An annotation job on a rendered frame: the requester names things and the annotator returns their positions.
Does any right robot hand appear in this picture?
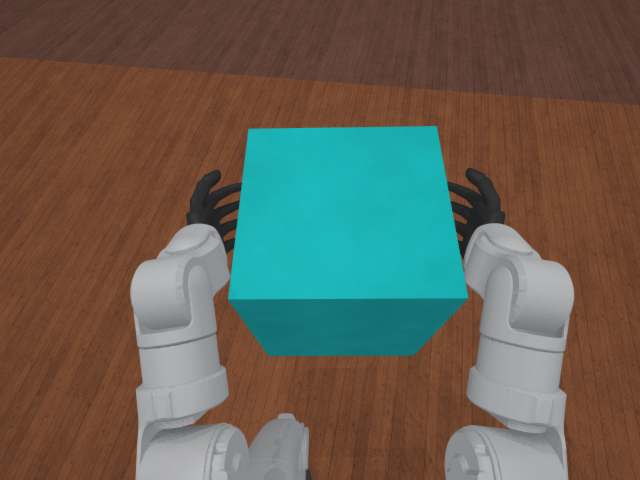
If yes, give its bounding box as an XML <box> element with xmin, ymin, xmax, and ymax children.
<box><xmin>447</xmin><ymin>168</ymin><xmax>505</xmax><ymax>260</ymax></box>

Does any carton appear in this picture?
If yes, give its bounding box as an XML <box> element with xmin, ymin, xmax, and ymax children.
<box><xmin>228</xmin><ymin>126</ymin><xmax>468</xmax><ymax>356</ymax></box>

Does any right robot upper arm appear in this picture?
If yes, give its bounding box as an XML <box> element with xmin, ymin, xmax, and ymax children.
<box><xmin>445</xmin><ymin>425</ymin><xmax>566</xmax><ymax>480</ymax></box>

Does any left robot upper arm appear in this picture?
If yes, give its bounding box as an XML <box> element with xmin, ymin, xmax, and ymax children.
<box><xmin>137</xmin><ymin>423</ymin><xmax>251</xmax><ymax>480</ymax></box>

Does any robot right forearm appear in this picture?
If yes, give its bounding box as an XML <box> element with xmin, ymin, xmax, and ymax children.
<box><xmin>463</xmin><ymin>223</ymin><xmax>574</xmax><ymax>480</ymax></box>

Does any left robot thigh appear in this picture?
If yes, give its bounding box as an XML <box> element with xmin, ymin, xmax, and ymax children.
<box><xmin>248</xmin><ymin>419</ymin><xmax>309</xmax><ymax>480</ymax></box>

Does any left robot hand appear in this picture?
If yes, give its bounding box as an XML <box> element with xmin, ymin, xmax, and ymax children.
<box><xmin>186</xmin><ymin>170</ymin><xmax>242</xmax><ymax>254</ymax></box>

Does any robot left forearm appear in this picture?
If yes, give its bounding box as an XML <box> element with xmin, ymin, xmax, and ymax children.
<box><xmin>130</xmin><ymin>224</ymin><xmax>230</xmax><ymax>480</ymax></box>

